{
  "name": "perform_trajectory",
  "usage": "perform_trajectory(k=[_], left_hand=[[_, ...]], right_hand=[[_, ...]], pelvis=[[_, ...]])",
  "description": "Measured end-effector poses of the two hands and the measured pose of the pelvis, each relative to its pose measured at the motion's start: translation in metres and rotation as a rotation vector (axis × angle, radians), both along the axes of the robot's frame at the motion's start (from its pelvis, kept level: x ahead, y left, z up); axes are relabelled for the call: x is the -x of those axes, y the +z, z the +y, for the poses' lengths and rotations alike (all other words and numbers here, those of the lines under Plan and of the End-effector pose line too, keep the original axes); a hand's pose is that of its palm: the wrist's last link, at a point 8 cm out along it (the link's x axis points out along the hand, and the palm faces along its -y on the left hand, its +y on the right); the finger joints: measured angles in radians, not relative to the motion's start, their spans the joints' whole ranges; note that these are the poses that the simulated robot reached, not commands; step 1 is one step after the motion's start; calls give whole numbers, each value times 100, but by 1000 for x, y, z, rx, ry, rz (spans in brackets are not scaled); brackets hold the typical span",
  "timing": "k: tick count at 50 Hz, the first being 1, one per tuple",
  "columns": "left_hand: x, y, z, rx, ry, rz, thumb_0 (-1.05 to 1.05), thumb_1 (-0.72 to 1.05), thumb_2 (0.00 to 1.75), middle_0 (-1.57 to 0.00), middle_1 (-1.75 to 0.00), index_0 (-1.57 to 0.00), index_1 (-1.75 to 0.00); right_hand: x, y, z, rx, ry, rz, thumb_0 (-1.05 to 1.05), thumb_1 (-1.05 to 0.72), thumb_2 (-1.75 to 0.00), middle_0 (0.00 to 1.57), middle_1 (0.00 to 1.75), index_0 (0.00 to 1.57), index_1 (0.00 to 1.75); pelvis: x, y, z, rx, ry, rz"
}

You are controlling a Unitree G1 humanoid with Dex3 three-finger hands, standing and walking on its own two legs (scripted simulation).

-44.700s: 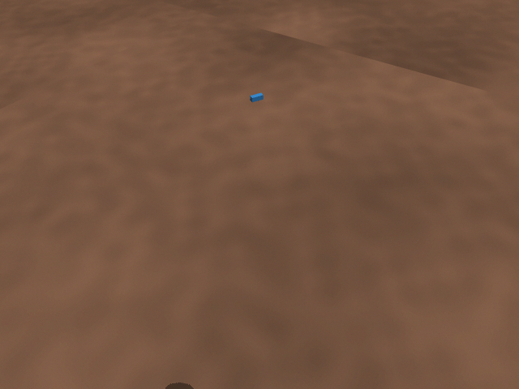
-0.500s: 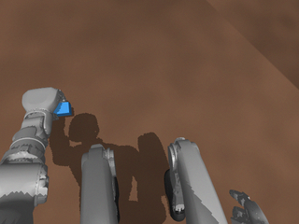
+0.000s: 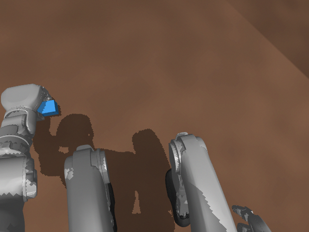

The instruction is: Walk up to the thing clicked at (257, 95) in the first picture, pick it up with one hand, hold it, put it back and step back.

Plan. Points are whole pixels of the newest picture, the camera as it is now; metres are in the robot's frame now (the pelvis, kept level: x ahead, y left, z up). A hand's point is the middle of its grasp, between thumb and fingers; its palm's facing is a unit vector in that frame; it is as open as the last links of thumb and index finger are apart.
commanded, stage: crouch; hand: left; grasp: from above
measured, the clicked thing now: (40, 109) +0.45 +0.30 -0.20
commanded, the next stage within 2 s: lower in 0.22 s
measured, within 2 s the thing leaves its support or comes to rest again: rests again in 1.38 s
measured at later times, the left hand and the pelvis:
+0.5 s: hand (39, 115) +0.43 +0.31 -0.21, palm faces -0.48 -0.09 -0.87, open 6.4 cm; pelvis +0.00 +0.00 -0.03, yaw -2 degrees
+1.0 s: hand (48, 117) +0.44 +0.31 -0.27, palm faces -0.47 -0.12 -0.88, open 6.4 cm; pelvis +0.01 +0.00 -0.06, yaw -4 degrees
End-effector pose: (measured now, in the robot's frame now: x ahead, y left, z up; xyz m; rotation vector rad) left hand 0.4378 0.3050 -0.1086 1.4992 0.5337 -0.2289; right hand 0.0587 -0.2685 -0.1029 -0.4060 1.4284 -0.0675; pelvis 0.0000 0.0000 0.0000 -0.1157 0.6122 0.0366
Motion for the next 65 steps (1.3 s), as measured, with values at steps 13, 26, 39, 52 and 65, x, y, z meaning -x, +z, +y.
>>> perform_trajectory(k=[13,26,39,52,65], left_hand=[[-3,-23,4,4,-4,-9,-2,52,0,-108,-2,-111,0],[-1,-51,6,16,6,23,-2,51,0,-109,-1,-112,0],[-4,-85,5,29,4,-3,-2,51,1,-109,-3,-112,-1],[-7,-110,4,39,31,7,-2,51,1,-109,-2,-112,0],[-4,-127,6,49,37,8,-2,51,0,-109,-3,-112,0]], right_hand=[[5,-19,-1,2,33,17,0,-90,-90,21,30,20,30],[-4,-27,-5,14,74,25,0,-90,-90,20,30,20,30],[-3,-35,-6,28,116,56,0,-90,-89,20,30,20,30],[-1,-40,-2,4,160,77,0,-90,-89,21,30,20,30],[9,-35,-4,16,198,105,0,-90,-89,20,30,20,30]], pelvis=[[2,-23,-1,9,-12,-26],[-2,-35,-2,16,-22,-34],[-6,-51,-1,31,-34,-52],[-9,-61,-1,44,-50,-74],[-8,-68,1,63,-63,-106]])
